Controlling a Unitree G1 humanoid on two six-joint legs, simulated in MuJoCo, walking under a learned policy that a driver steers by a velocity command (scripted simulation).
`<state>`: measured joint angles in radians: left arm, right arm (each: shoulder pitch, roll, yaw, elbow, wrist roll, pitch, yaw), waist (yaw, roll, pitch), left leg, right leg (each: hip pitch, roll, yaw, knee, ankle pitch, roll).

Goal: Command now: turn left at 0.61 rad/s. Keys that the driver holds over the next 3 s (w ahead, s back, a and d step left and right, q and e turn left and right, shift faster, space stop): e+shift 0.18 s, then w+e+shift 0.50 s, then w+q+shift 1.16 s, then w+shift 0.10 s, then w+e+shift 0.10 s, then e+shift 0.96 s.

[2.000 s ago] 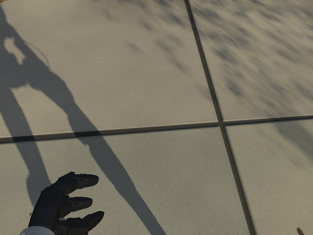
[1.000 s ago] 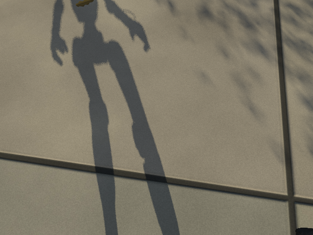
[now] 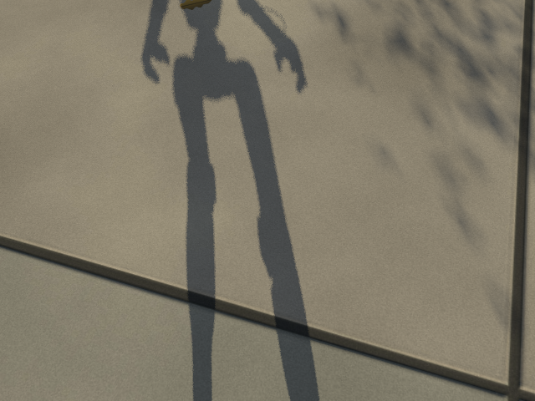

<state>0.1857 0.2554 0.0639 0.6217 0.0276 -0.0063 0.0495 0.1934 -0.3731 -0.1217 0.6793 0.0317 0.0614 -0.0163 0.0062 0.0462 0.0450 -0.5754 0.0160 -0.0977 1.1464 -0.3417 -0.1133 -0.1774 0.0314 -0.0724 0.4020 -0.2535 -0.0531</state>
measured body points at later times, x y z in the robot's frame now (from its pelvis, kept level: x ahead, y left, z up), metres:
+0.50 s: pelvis +0.08 +0.01 +0.00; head +0.09 +0.01 +0.45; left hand +0.28 +0.26 -0.10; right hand +0.07 -0.29 -0.12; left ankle +0.00 +0.17 -0.74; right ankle +0.13 -0.15 -0.65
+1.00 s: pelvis +0.38 -0.22 -0.01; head +0.39 -0.24 +0.44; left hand +0.50 +0.02 -0.13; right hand +0.38 -0.50 -0.14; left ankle +0.58 -0.14 -0.66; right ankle +0.26 -0.20 -0.74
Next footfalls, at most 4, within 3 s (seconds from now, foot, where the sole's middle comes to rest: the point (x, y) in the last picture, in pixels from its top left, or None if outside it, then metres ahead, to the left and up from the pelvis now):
0.22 left None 0.04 0.17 -0.78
0.68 right None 0.29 -0.22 -0.78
1.18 left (418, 307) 0.70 -0.33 -0.78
1.58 right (470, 192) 1.09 -0.56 -0.78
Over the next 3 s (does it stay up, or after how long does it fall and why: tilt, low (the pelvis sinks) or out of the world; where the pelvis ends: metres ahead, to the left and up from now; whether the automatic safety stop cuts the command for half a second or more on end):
stays up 1.66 -0.12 -0.01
